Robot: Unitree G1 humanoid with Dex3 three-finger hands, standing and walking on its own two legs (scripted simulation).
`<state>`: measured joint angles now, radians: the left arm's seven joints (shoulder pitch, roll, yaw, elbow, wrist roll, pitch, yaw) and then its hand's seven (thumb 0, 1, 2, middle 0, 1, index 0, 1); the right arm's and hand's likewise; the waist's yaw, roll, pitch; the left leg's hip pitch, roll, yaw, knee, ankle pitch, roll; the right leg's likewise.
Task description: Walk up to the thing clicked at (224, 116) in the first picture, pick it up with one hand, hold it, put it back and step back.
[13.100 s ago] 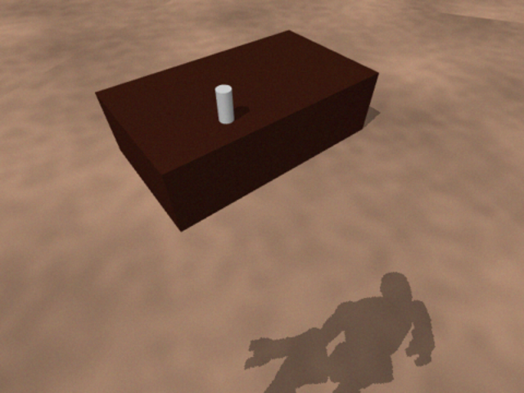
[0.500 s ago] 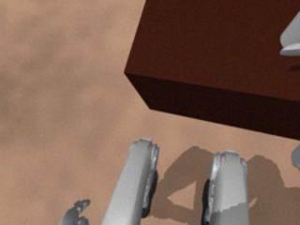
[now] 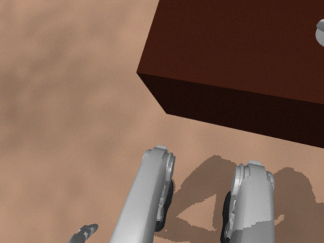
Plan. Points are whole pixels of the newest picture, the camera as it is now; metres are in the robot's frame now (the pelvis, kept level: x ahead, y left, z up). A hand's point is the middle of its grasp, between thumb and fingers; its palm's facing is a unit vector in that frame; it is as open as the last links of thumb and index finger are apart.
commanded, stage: close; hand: right
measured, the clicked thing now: out of the picture +0.59 -0.26 +0.04
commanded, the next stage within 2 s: settle in 0.14 s
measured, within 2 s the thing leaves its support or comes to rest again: leaves its support in 0.52 s
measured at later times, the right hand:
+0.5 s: hand out of the picture +0.58 -0.26 +0.04, palm faces +0.22 +0.97 -0.03, open 10.0 cm
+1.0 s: hand out of the picture +0.58 -0.27 +0.12, palm faces +0.24 +0.97 -0.01, open 10.0 cm
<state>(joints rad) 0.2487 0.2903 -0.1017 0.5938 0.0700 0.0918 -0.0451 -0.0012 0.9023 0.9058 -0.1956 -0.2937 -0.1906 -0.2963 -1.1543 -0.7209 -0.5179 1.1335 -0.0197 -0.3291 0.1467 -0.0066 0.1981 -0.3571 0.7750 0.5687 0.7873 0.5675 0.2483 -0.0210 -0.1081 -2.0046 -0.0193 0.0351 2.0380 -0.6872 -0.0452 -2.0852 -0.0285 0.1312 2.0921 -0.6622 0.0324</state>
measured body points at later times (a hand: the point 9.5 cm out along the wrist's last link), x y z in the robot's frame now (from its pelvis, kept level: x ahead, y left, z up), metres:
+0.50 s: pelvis +0.00 +0.00 +0.01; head +0.23 -0.05 +0.39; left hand +0.05 +0.27 -0.10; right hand +0.56 -0.31 +0.05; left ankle +0.09 +0.14 -0.39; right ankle +0.08 -0.13 -0.39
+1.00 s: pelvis +0.01 +0.00 +0.07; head +0.23 -0.05 +0.46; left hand +0.06 +0.27 -0.03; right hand +0.56 -0.32 +0.12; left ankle +0.09 +0.14 -0.39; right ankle +0.08 -0.13 -0.39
